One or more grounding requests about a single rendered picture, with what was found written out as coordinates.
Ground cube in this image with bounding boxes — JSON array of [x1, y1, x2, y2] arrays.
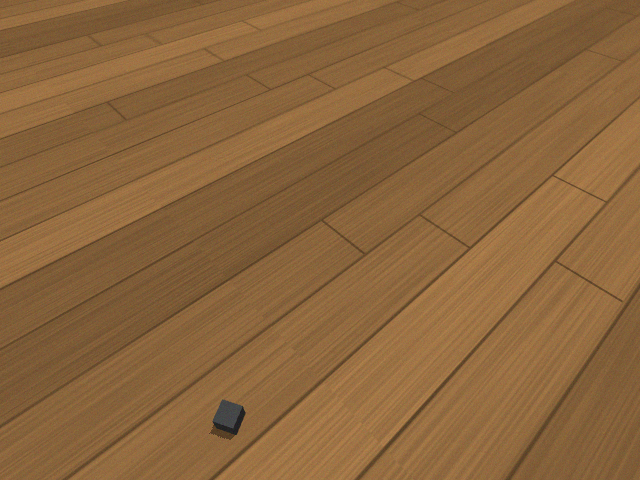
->
[[212, 399, 246, 435]]

